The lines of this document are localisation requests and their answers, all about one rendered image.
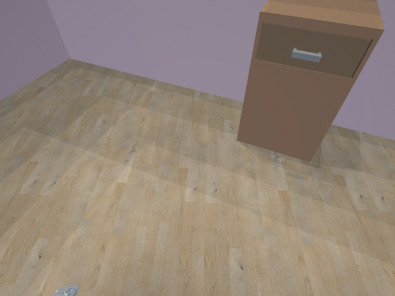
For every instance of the cabinet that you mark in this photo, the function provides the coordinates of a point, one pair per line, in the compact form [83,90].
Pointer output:
[288,109]

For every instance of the drawer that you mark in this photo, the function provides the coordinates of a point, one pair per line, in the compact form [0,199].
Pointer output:
[341,54]

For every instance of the handle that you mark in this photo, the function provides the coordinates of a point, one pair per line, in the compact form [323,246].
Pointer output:
[306,55]

